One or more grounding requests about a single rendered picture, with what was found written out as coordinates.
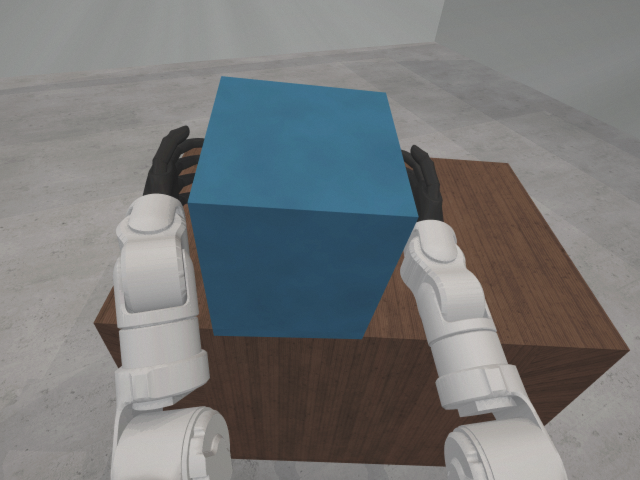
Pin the carton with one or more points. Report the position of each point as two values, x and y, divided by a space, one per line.
301 207

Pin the robot right hand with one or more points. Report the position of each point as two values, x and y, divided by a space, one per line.
424 184

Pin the pedestal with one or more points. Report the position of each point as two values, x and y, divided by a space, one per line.
374 400

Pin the robot left hand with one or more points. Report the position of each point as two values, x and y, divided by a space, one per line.
163 176

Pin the left robot forearm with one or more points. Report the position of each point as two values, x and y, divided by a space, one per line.
156 301

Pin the robot left upper arm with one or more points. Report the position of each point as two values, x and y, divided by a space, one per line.
181 444

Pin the robot right upper arm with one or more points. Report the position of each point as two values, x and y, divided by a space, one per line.
506 449

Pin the right robot forearm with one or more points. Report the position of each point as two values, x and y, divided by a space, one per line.
474 375

